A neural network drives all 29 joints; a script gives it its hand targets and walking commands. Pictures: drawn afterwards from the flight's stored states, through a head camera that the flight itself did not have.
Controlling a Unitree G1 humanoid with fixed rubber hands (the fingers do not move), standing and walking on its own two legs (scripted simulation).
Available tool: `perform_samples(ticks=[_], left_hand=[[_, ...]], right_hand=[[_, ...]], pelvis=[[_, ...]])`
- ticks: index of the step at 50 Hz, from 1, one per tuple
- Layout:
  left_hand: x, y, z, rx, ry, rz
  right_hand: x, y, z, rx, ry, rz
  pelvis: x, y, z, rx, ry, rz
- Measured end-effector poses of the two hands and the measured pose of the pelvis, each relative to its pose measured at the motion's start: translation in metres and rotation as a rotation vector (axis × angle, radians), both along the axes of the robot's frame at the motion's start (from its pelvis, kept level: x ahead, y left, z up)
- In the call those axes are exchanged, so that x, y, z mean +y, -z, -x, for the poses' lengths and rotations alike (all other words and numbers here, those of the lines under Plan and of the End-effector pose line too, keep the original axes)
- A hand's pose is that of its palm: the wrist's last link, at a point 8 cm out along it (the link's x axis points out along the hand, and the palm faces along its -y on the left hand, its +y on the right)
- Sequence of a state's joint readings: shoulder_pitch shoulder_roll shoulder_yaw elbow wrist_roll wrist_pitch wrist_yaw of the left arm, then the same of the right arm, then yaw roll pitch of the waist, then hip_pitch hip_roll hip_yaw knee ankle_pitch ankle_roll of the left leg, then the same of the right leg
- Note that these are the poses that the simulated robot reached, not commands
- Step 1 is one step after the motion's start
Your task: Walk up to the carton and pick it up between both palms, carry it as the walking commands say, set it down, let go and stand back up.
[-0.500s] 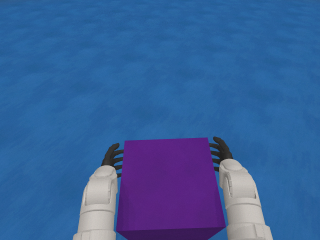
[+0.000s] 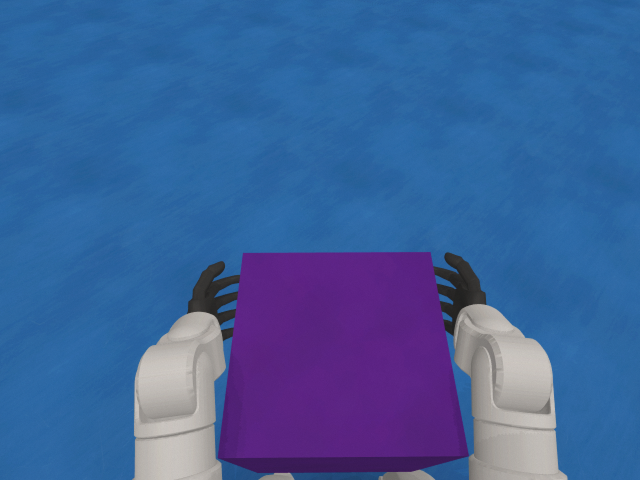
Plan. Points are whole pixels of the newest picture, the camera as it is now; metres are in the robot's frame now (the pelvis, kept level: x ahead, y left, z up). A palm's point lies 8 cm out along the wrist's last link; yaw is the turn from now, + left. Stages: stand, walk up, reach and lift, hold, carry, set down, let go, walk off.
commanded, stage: carry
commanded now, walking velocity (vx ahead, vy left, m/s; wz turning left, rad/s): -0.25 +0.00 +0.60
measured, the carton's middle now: (335, 373) +0.25 +0.01 +0.00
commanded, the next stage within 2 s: none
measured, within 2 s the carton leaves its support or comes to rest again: neither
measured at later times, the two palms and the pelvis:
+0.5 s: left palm out of the picture +0.07 +0.21 +0.09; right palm (435, 429) +0.16 -0.08 +0.09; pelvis -0.15 -0.01 +0.00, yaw +19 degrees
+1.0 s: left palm out of the picture -0.10 +0.18 +0.10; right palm out of the picture +0.01 -0.10 +0.09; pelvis -0.28 -0.05 +0.01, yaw +24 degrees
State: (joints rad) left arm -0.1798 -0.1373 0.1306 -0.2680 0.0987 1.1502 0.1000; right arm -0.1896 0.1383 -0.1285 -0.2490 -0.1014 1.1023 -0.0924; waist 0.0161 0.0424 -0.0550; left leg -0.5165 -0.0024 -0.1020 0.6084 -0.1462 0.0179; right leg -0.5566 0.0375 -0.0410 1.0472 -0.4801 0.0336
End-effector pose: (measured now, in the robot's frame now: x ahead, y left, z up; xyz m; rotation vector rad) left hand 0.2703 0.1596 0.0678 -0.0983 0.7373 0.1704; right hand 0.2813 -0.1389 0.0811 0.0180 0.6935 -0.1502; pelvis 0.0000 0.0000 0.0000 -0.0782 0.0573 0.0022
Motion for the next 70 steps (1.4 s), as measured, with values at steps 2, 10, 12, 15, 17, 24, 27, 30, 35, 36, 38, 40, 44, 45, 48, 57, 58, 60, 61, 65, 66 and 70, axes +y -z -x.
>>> perform_samples(ticks=[2,10,12,15,17,24,27,30,35,36,38,40,44,45,48,57,58,60,61,65,66,70], left_hand=[[0.007,-0.005,0.017,-0.007,-0.033,-0.007],[0.011,-0.031,0.079,-0.078,-0.137,-0.054],[0.008,-0.028,0.097,-0.040,-0.139,-0.055],[0.007,-0.029,0.118,-0.017,-0.145,-0.059],[0.009,-0.035,0.128,-0.041,-0.153,-0.064],[0.042,-0.025,0.187,-0.058,-0.230,-0.060],[0.066,-0.002,0.227,-0.026,-0.286,-0.032],[0.080,0.015,0.277,0.049,-0.363,0.005],[0.092,0.009,0.339,0.046,-0.475,0.016],[0.093,0.004,0.346,0.027,-0.490,0.009],[0.093,-0.009,0.357,-0.019,-0.507,-0.009],[0.089,-0.021,0.362,-0.060,-0.503,-0.025],[0.068,-0.034,0.364,-0.085,-0.448,-0.052],[0.060,-0.034,0.364,-0.081,-0.431,-0.057],[0.035,-0.031,0.367,-0.034,-0.369,-0.077],[0.013,-0.044,0.388,-0.015,-0.336,-0.083],[0.016,-0.046,0.390,-0.024,-0.346,-0.079],[0.025,-0.049,0.395,-0.037,-0.369,-0.066],[0.030,-0.050,0.397,-0.041,-0.380,-0.058],[0.053,-0.044,0.404,-0.056,-0.405,-0.042],[0.057,-0.041,0.404,-0.054,-0.403,-0.040],[0.060,-0.033,0.393,-0.007,-0.356,-0.020]], right_hand=[[0.007,-0.005,0.006,-0.007,-0.033,-0.006],[0.014,-0.014,0.041,-0.075,-0.131,-0.059],[0.012,-0.014,0.055,-0.040,-0.147,-0.041],[0.012,-0.015,0.073,-0.018,-0.158,-0.040],[0.014,-0.020,0.081,-0.039,-0.161,-0.052],[0.053,-0.017,0.116,-0.058,-0.243,-0.039],[0.082,-0.002,0.140,-0.024,-0.298,-0.016],[0.106,0.010,0.166,0.050,-0.376,0.021],[0.133,0.005,0.200,0.049,-0.486,0.027],[0.135,0.001,0.204,0.032,-0.498,0.018],[0.136,-0.009,0.213,-0.014,-0.510,-0.002],[0.130,-0.018,0.221,-0.056,-0.505,-0.018],[0.100,-0.024,0.238,-0.084,-0.454,-0.037],[0.090,-0.022,0.242,-0.081,-0.438,-0.039],[0.060,-0.013,0.258,-0.035,-0.388,-0.047],[0.035,-0.029,0.285,-0.016,-0.364,-0.047],[0.040,-0.033,0.284,-0.025,-0.373,-0.044],[0.051,-0.041,0.283,-0.038,-0.393,-0.034],[0.057,-0.044,0.283,-0.041,-0.402,-0.029],[0.082,-0.042,0.284,-0.052,-0.418,-0.023],[0.087,-0.040,0.285,-0.051,-0.417,-0.019],[0.084,-0.033,0.286,-0.007,-0.381,0.016]], pelvis=[[-0.002,-0.003,0.012,0.008,-0.021,0.001],[-0.019,-0.001,0.058,0.007,-0.109,-0.059],[-0.021,-0.006,0.064,0.002,-0.146,-0.090],[-0.023,-0.011,0.078,0.000,-0.181,-0.122],[-0.023,-0.011,0.092,0.002,-0.210,-0.130],[-0.010,0.001,0.143,0.026,-0.305,-0.121],[-0.002,0.011,0.167,0.026,-0.349,-0.105],[-0.002,0.006,0.191,0.011,-0.376,-0.070],[-0.009,-0.002,0.226,0.008,-0.418,-0.038],[-0.010,-0.002,0.231,0.010,-0.419,-0.038],[-0.013,-0.002,0.241,0.014,-0.416,-0.040],[-0.017,-0.002,0.250,0.019,-0.413,-0.042],[-0.027,-0.002,0.263,0.028,-0.400,-0.047],[-0.031,-0.001,0.266,0.028,-0.397,-0.054],[-0.042,-0.002,0.276,0.009,-0.403,-0.065],[-0.056,-0.018,0.301,0.019,-0.410,-0.113],[-0.056,-0.020,0.303,0.028,-0.407,-0.114],[-0.053,-0.023,0.306,0.045,-0.395,-0.115],[-0.051,-0.023,0.307,0.052,-0.390,-0.113],[-0.036,-0.017,0.309,0.054,-0.377,-0.088],[-0.032,-0.015,0.309,0.048,-0.366,-0.091],[-0.017,-0.020,0.298,0.022,-0.296,-0.065]])
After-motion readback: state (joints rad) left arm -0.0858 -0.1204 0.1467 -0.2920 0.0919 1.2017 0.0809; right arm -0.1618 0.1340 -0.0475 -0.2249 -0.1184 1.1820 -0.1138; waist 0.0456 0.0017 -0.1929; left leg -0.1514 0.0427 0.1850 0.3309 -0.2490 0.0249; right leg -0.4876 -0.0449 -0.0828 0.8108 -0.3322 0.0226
